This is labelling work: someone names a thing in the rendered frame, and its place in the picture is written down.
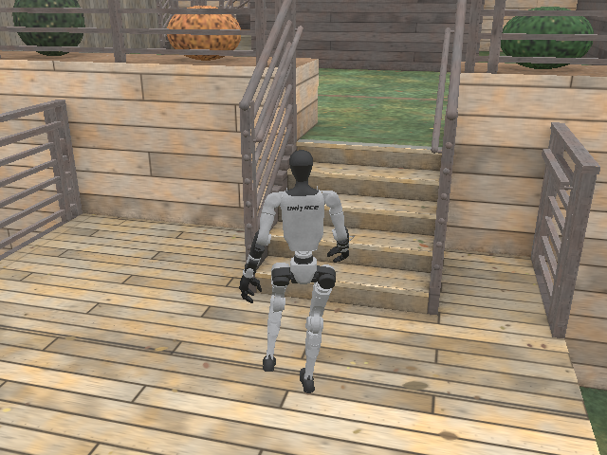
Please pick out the right robot hand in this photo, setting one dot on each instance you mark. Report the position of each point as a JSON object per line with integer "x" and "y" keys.
{"x": 335, "y": 250}

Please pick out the right robot thigh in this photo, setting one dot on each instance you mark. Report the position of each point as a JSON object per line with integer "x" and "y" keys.
{"x": 326, "y": 278}

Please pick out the left robot hand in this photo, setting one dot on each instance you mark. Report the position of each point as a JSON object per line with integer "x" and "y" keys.
{"x": 245, "y": 290}

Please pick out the robot right upper arm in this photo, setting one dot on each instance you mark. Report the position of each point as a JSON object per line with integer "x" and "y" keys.
{"x": 331, "y": 199}

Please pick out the robot left upper arm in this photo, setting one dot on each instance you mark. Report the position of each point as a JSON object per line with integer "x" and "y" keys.
{"x": 273, "y": 201}

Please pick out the left robot foot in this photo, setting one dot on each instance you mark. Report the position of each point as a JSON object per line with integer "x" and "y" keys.
{"x": 269, "y": 364}

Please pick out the right robot forearm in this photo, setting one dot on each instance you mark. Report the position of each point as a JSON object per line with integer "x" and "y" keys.
{"x": 344, "y": 244}

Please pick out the left robot forearm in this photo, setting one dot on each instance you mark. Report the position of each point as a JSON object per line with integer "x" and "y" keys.
{"x": 254, "y": 258}

